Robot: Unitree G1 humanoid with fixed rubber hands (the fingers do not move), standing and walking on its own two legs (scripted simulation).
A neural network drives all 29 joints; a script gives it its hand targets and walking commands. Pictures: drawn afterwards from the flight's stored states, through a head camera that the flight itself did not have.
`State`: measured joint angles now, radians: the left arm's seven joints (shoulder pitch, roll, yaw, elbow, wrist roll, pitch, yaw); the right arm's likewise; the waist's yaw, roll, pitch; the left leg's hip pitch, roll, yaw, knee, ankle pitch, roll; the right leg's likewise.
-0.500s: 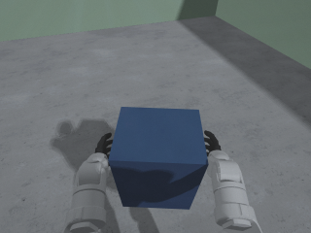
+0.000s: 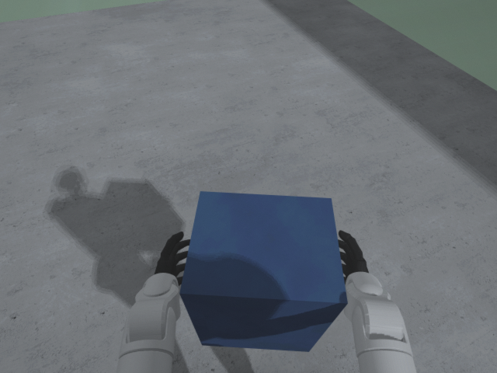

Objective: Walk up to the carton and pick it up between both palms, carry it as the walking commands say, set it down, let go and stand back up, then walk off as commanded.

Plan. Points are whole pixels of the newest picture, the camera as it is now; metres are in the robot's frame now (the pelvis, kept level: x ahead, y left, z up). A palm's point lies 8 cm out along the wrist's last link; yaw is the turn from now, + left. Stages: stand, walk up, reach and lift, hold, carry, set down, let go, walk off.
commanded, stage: set down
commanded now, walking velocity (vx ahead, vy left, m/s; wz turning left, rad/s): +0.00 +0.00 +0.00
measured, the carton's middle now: (259, 279) +0.27 -0.01 -0.06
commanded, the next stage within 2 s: none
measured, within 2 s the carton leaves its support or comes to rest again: neither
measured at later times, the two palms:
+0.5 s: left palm (181, 277) +0.29 +0.14 -0.08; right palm (340, 279) +0.28 -0.17 -0.09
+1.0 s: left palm (188, 276) +0.32 +0.14 -0.15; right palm (328, 278) +0.32 -0.17 -0.17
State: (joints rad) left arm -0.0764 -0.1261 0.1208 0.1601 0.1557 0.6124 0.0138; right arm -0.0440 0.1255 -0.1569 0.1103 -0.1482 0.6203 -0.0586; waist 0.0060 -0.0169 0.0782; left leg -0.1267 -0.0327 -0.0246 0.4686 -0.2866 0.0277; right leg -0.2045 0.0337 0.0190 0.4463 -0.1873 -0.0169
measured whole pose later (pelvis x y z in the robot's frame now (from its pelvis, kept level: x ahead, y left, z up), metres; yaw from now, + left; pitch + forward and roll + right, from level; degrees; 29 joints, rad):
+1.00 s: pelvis -0.06 -0.03 -0.11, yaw +1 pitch +23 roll +2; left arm -0.61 -0.04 0.38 0.64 0.17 0.28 -0.03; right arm -0.56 0.12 -0.34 0.55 -0.16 0.30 -0.13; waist 0.01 0.01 -0.05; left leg -1.10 -0.04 -0.03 1.16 -0.47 -0.02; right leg -1.19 0.04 -0.01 1.14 -0.35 -0.06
